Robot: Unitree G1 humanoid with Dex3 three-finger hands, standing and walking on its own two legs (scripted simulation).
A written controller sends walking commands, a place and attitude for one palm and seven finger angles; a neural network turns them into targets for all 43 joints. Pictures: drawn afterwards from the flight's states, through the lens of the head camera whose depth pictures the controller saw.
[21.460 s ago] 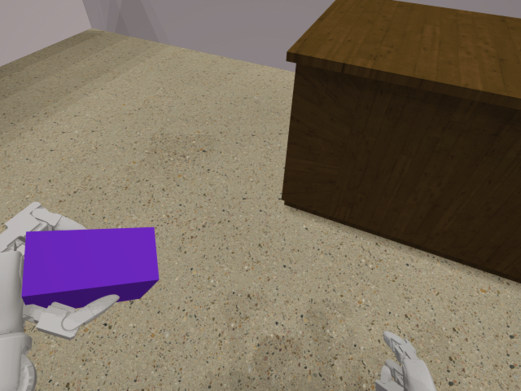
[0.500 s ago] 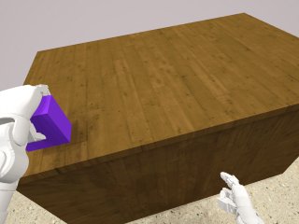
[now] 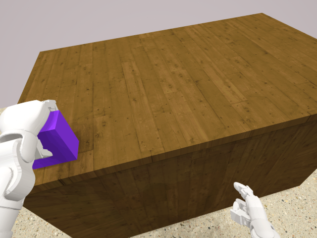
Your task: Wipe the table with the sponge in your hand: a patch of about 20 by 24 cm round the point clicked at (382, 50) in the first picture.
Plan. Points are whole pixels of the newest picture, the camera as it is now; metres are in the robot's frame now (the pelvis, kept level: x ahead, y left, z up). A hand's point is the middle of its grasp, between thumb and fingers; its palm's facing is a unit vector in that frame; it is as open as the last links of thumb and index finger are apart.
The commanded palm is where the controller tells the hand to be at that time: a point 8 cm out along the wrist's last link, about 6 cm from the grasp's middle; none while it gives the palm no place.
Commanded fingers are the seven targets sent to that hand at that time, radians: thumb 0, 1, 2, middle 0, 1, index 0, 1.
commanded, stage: lower the sponge onto the table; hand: left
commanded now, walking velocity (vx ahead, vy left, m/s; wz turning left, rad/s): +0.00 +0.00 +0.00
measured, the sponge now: (50, 145) +0.26 +0.33 +0.11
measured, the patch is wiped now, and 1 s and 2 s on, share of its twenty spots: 0.00 0.05 0.10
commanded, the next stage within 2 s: wipe forward along the first lane in 0.46 s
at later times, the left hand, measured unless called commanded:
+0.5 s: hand (46, 136) +0.26 +0.32 +0.15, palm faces +0.05 -0.03 -1.00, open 10.1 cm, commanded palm +0.23 +0.32 +0.21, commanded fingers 0.00 0.10 1.30 -1.20 -1.60 -1.20 -1.60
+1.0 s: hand (49, 127) +0.29 +0.33 +0.14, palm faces -0.01 -0.01 -1.00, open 10.1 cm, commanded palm +0.27 +0.34 +0.19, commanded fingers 0.00 0.10 1.30 -1.20 -1.60 -1.20 -1.60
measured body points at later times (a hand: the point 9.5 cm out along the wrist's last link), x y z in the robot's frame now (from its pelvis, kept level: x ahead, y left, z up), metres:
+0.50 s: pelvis +0.01 +0.01 +0.00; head +0.01 -0.03 +0.45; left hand +0.26 +0.32 +0.20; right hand +0.26 -0.18 -0.08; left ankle -0.01 +0.11 -0.74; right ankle +0.03 -0.08 -0.74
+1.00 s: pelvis +0.01 +0.00 +0.00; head +0.01 -0.04 +0.45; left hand +0.29 +0.33 +0.20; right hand +0.24 -0.21 -0.09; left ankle -0.01 +0.11 -0.74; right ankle +0.03 -0.08 -0.74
